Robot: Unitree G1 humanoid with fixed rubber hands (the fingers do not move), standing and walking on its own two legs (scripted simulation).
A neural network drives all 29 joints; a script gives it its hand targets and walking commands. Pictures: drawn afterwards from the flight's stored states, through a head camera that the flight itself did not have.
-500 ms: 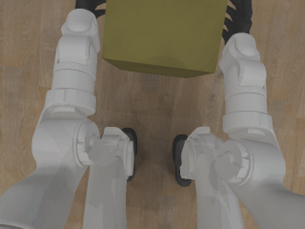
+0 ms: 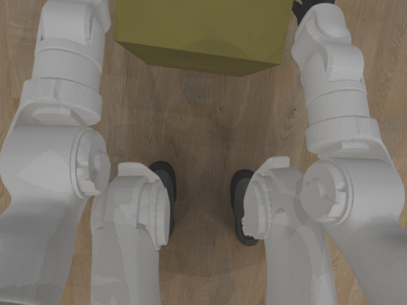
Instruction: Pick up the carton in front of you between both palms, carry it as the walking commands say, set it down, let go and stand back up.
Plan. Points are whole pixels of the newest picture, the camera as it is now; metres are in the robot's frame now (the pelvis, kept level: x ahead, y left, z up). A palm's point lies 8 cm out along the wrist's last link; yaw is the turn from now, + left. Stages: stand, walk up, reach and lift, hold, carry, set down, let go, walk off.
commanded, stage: set down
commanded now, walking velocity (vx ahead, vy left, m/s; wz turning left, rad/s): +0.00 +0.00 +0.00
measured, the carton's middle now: (204, 0) +0.56 +0.03 -0.24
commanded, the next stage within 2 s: none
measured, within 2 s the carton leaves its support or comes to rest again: rests again in 0.12 s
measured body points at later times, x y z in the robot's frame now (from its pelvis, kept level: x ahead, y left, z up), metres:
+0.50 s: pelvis -0.02 +0.00 -0.02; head +0.36 +0.04 +0.22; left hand +0.57 +0.18 -0.18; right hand +0.55 -0.14 -0.18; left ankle +0.11 +0.11 -0.34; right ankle +0.09 -0.12 -0.34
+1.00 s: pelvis -0.01 +0.00 -0.02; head +0.37 +0.04 +0.21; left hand +0.56 +0.20 -0.21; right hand +0.54 -0.15 -0.20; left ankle +0.11 +0.11 -0.34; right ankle +0.09 -0.12 -0.34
